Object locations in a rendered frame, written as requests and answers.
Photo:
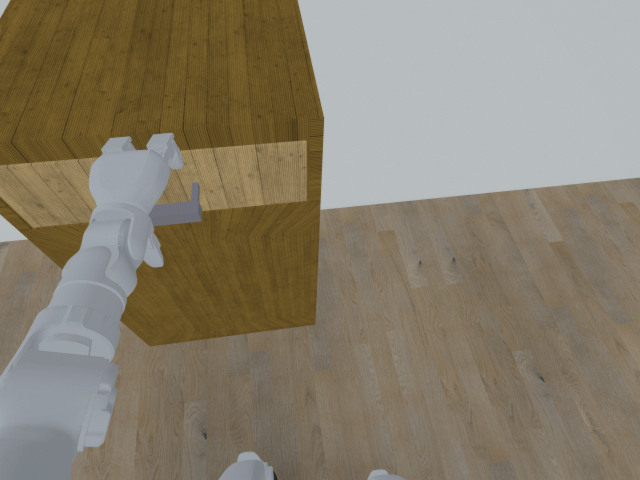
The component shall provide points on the drawer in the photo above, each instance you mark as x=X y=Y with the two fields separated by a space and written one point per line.
x=57 y=192

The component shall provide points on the cabinet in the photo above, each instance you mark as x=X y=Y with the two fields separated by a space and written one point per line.
x=215 y=73

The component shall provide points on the left robot upper arm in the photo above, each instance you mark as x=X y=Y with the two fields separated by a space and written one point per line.
x=54 y=405

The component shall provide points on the robot left thigh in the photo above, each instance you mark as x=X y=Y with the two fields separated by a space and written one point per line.
x=248 y=470

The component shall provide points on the left robot hand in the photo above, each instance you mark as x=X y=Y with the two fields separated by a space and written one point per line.
x=123 y=174

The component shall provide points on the handle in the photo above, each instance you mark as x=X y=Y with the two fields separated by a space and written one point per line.
x=177 y=213

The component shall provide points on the left robot forearm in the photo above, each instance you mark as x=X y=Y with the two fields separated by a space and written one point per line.
x=84 y=313

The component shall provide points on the left robot shin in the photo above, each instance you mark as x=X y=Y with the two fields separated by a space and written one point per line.
x=248 y=456

